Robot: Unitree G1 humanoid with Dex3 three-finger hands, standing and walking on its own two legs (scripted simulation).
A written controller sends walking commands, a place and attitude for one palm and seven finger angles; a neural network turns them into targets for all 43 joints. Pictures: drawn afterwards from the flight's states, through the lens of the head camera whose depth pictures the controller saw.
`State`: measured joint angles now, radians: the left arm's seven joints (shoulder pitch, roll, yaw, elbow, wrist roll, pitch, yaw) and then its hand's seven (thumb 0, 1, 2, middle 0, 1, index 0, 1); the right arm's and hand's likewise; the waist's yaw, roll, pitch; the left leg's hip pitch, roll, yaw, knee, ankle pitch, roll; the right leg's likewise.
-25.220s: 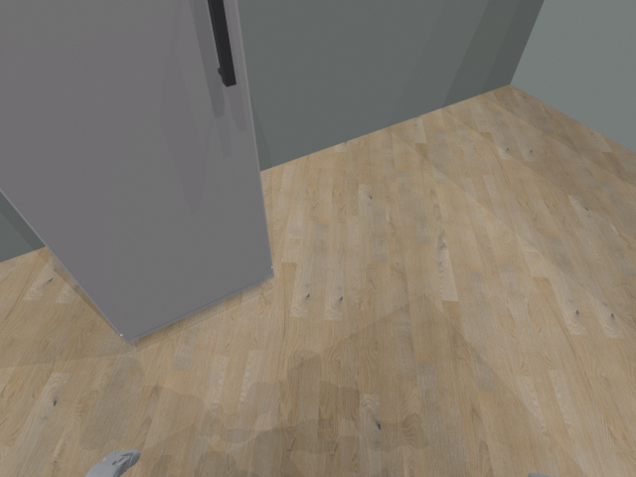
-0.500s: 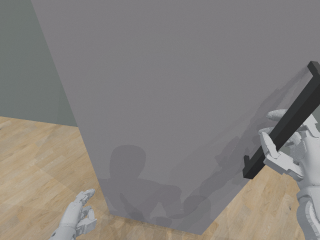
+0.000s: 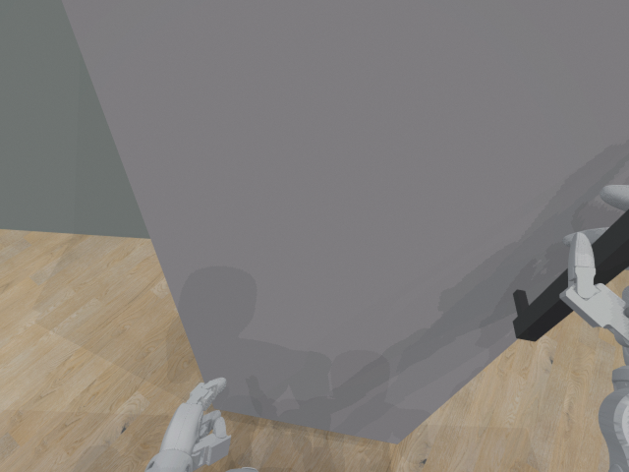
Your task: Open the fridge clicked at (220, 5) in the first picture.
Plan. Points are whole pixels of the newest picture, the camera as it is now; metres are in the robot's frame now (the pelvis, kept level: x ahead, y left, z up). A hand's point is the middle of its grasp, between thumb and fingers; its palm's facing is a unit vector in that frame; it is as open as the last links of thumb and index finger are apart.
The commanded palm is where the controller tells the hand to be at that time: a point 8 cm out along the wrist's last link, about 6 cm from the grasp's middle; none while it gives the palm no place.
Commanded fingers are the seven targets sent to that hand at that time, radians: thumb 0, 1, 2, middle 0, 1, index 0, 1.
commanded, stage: walk backward, drawing the door open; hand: right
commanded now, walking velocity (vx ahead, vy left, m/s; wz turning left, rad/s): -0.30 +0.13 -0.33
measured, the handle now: (600, 239) +0.29 -0.22 +0.24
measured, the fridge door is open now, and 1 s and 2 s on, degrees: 8 44 78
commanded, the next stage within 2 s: stop walking and hold the door back in 1.76 s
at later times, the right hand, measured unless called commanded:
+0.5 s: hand (590, 450) +0.12 -0.15 +0.22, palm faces +0.51 +0.82 -0.26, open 7.5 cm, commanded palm +0.07 -0.18 +0.22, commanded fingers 0.00 -0.90 -0.90 0.45 1.40 0.45 1.40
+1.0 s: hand out of the picture +0.01 -0.05 +0.22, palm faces +0.75 +0.60 -0.27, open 7.8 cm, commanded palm -0.05 -0.06 +0.22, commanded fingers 0.00 -0.90 -0.90 0.45 1.40 0.45 1.40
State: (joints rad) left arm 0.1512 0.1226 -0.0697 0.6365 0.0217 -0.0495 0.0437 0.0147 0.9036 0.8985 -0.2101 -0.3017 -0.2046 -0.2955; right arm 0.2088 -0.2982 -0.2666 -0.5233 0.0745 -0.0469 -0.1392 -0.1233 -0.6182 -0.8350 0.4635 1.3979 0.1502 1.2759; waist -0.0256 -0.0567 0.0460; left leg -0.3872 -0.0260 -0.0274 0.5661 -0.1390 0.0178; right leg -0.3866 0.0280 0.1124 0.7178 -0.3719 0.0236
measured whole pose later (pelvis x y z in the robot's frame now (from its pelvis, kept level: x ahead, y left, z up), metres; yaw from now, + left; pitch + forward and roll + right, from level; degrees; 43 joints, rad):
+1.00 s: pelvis -0.10 +0.27 +0.01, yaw -40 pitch -2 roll +2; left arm 0.15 0.15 0.03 0.62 0.02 -0.13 0.06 0.01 0.91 0.90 -0.20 -0.30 -0.20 -0.29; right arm 0.08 -0.32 -0.20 -0.55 0.02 -0.09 -0.08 -0.16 -0.59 -0.70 0.46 1.40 0.15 1.13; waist 0.02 -0.01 0.16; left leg -0.57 -0.01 0.06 1.13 -0.45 -0.04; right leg -0.26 -0.08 0.00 0.55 -0.26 0.02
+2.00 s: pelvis +0.03 +0.56 +0.01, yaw -71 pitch -2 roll +0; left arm 0.11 0.23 0.01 0.69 -0.01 -0.07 0.08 0.01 0.91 0.90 -0.21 -0.30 -0.20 -0.30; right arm -0.08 -0.37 -0.31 -0.24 0.07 -0.15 -0.09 -0.15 -0.53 -0.83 0.47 1.41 0.19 1.28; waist -0.01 0.00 0.13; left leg -0.25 0.08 0.09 0.53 -0.25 -0.02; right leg -0.55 0.02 -0.01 1.20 -0.46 0.06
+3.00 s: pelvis -0.02 +0.63 +0.01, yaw -69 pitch -1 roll +1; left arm 0.17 0.24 -0.02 0.64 -0.03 -0.05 0.06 0.01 0.91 0.90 -0.20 -0.30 -0.20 -0.29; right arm -0.59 -0.39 -0.21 0.32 0.03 -0.11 -0.08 -0.04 -0.66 -0.77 0.43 1.42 0.31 1.35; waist 0.01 -0.01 0.10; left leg -0.21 0.00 0.05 0.51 -0.27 -0.01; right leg -0.32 -0.05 -0.11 0.57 -0.23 -0.03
